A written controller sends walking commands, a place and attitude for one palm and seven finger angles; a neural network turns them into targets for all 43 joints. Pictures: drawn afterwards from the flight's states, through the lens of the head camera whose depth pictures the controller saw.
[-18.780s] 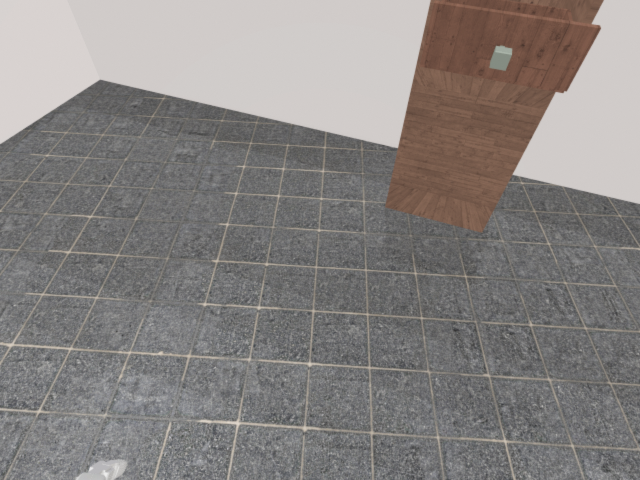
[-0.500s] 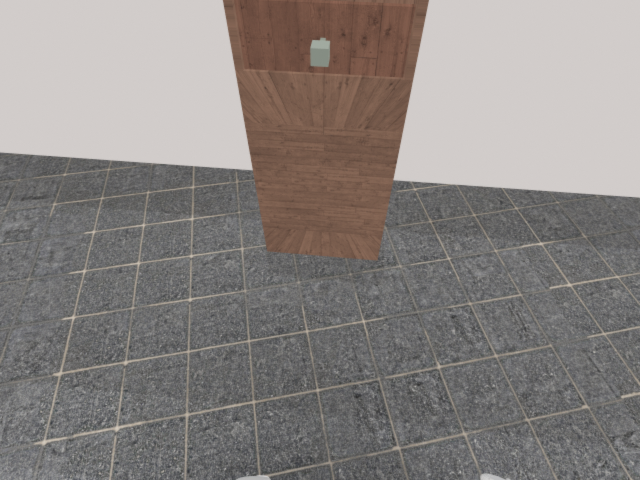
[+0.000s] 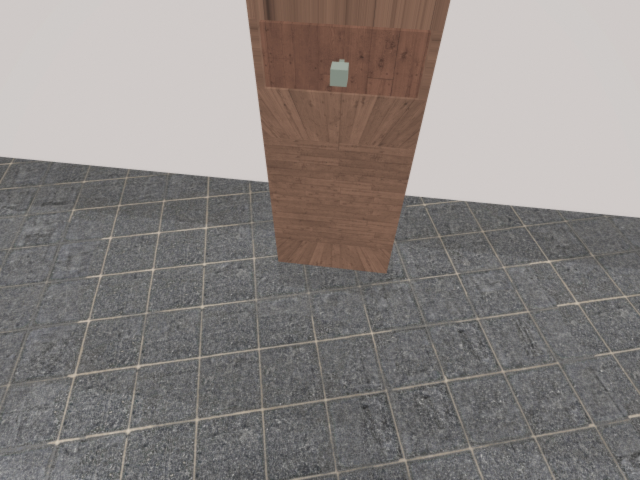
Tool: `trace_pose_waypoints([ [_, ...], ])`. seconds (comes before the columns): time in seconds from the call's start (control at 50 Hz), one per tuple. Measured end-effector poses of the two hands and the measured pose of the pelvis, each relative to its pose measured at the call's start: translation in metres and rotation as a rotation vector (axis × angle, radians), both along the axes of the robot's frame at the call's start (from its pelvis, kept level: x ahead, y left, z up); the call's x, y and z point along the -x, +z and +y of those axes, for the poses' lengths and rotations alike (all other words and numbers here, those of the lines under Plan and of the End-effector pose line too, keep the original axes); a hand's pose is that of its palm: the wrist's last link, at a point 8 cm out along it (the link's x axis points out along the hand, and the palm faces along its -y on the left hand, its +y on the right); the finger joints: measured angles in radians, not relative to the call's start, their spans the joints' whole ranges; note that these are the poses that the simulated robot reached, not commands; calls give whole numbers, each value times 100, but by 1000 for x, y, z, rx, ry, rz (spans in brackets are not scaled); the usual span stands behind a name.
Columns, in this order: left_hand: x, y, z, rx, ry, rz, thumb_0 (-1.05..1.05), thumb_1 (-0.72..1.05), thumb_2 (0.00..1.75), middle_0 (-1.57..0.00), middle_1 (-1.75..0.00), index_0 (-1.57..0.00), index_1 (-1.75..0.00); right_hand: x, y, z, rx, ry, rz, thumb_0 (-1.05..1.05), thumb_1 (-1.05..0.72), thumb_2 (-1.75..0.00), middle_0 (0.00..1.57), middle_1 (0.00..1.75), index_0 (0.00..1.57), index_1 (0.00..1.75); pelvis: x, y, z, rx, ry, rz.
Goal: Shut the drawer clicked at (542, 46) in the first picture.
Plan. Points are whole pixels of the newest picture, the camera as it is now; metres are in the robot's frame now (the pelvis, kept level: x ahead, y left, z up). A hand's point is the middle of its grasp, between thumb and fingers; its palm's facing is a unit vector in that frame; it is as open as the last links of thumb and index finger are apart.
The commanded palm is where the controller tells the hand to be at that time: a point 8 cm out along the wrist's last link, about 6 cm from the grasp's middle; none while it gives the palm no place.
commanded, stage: let the arm hang, fingers relaxed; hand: left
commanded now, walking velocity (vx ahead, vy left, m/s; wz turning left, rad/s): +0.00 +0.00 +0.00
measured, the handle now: (340, 70) +0.95 +0.00 +0.05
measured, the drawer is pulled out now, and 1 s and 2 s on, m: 0.00 0.00 0.00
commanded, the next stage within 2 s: look to check the result in 0.32 s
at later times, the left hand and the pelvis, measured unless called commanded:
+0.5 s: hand out of the picture +0.11 +0.26 -0.15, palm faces -0.02 -0.94 -0.34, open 7.4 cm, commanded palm none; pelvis +0.02 +0.01 +0.00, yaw +0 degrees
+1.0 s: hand out of the picture +0.13 +0.25 -0.15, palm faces -0.03 -0.94 -0.33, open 7.4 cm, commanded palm none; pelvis +0.04 +0.01 +0.00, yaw +0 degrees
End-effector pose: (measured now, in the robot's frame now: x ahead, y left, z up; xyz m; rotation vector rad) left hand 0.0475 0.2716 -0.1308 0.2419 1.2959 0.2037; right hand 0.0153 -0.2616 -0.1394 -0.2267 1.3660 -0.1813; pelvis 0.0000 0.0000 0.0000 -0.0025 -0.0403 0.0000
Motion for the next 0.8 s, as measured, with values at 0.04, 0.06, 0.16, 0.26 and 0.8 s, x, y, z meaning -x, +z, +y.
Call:
trace_pose_waypoints([
  [0.04,-13,2,3,-3,-13,-29,0,90,90,-25,-36,-25,-36,-7,1,-1,5,4,-20,0,-91,-90,20,30,20,30,-1,0,2,-1,-1,1],
  [0.06,-18,4,4,-5,-20,-42,0,90,90,-24,-35,-24,-35,-11,2,-2,8,6,-30,0,-91,-90,20,30,20,30,-1,0,3,-1,-2,2],
  [0.16,-42,9,12,-17,-46,-90,0,90,90,-21,-32,-21,-32,-31,7,-5,22,17,-73,0,-91,-90,20,30,20,30,-4,1,6,-2,-3,5],
  [0.26,-55,14,19,-30,-63,-106,0,90,90,-20,-31,-21,-30,-49,11,-9,36,27,-105,0,-91,-90,20,30,20,30,-9,2,9,-3,-5,6],
  [0.8,-61,12,27,-44,-56,-32,0,90,90,-20,-30,-20,-30,-89,19,-21,67,55,-100,0,-91,-90,20,30,21,30,-35,5,9,-4,-5,21],
])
